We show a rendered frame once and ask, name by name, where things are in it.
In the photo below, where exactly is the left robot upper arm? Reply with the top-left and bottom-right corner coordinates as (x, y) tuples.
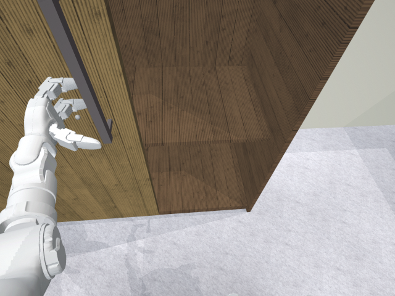
(0, 223), (66, 296)

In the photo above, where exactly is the left robot hand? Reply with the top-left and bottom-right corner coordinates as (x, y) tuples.
(24, 77), (102, 151)

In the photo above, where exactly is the wardrobe door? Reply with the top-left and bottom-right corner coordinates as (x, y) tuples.
(0, 0), (159, 223)

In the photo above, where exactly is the handle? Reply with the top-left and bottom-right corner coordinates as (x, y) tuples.
(37, 0), (113, 144)

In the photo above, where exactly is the left robot forearm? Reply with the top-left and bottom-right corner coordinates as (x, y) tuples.
(0, 135), (57, 234)

